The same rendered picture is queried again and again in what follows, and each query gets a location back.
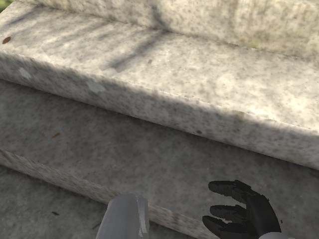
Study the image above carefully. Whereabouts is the robot right hand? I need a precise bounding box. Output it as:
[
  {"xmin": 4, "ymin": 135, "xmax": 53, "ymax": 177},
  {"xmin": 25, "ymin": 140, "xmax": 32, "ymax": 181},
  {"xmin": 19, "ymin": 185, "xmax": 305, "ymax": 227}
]
[{"xmin": 202, "ymin": 179, "xmax": 283, "ymax": 239}]

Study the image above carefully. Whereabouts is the left robot thigh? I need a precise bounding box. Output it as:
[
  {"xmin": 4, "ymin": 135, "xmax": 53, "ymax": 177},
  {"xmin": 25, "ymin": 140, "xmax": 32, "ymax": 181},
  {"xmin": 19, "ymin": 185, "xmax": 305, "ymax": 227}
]
[{"xmin": 96, "ymin": 193, "xmax": 150, "ymax": 239}]

